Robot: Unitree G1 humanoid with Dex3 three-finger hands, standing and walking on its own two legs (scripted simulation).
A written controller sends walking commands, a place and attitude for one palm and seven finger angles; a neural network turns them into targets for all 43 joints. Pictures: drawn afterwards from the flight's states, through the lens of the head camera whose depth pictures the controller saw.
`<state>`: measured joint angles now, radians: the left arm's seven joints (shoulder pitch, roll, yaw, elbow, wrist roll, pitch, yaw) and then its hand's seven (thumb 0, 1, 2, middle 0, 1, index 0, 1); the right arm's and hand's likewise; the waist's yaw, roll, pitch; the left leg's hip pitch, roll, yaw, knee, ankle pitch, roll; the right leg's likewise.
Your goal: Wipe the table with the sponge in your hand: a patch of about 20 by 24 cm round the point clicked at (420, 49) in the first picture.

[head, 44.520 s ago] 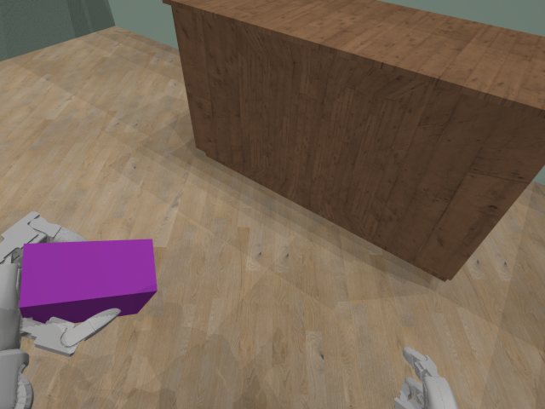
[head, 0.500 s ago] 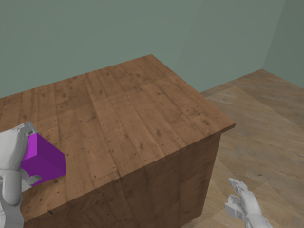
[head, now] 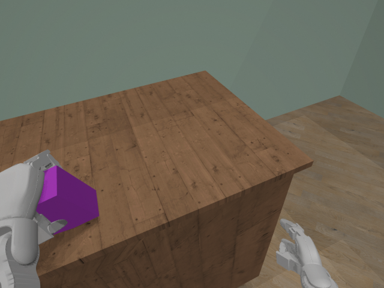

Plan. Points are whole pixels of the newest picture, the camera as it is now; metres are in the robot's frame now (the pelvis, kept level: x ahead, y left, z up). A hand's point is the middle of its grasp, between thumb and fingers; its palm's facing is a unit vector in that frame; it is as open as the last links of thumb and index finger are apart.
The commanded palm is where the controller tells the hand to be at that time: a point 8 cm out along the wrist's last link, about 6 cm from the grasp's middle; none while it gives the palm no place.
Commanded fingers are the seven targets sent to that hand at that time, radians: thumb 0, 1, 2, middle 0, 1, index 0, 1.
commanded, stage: lift the sponge slowly off the table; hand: left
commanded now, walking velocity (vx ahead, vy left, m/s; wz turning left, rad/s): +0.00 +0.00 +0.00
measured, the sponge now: (58, 208) +0.19 +0.29 +0.12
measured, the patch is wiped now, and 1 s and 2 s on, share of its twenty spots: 1.00 1.00 1.00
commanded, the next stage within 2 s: bring the sponge back beside the body in 1.72 s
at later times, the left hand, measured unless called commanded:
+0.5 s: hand (50, 195) +0.18 +0.27 +0.18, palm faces +0.31 -0.19 -0.93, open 10.1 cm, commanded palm +0.14 +0.27 +0.24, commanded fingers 0.00 0.10 1.30 -1.20 -1.60 -1.20 -1.60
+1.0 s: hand (33, 192) +0.17 +0.28 +0.20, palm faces +0.29 -0.09 -0.95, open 10.1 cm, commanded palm +0.13 +0.27 +0.28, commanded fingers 0.00 0.10 1.30 -1.20 -1.60 -1.20 -1.60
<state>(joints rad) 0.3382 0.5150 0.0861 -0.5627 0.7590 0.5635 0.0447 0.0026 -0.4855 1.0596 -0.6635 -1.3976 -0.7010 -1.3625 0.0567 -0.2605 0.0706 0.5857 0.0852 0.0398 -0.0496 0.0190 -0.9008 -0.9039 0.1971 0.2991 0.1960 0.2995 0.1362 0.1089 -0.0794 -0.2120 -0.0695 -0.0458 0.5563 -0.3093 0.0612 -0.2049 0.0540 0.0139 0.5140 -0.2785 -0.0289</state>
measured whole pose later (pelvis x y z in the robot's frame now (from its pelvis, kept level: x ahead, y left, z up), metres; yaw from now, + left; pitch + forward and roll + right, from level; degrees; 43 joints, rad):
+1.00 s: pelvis -0.03 -0.04 +0.00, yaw +0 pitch -5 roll +0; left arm 0.13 0.67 0.11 -0.41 0.69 0.57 -0.09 0.00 -0.52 1.06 -0.72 -1.35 -0.75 -1.31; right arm 0.01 -0.29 0.08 0.63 0.09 0.01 -0.10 0.02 -0.90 -0.90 0.20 0.30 0.20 0.30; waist 0.16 0.12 -0.04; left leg -0.17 -0.03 -0.06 0.51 -0.25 0.00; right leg -0.17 0.09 -0.01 0.49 -0.23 -0.08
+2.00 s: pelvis -0.03 -0.02 +0.01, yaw +0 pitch -4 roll +0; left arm -0.05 0.62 0.06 -0.54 0.63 0.65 -0.08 -0.01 -0.52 1.06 -0.72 -1.35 -0.75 -1.31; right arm -0.03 -0.25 0.11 0.59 0.10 0.04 -0.08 0.02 -0.90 -0.90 0.20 0.30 0.20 0.30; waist 0.17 0.12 -0.03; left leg -0.16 -0.07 -0.04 0.45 -0.22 0.04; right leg -0.17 0.05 0.02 0.46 -0.21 -0.05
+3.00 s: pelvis -0.03 -0.04 +0.00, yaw -1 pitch -5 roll +1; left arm 0.09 0.65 0.13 -0.60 0.60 0.60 -0.06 -0.01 -0.52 1.06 -0.72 -1.35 -0.75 -1.31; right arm 0.02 -0.28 0.08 0.59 0.10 0.02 -0.10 0.02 -0.90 -0.90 0.20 0.30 0.20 0.30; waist 0.16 0.13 -0.04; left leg -0.18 -0.03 -0.05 0.51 -0.25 0.00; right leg -0.19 0.09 0.01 0.51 -0.23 -0.09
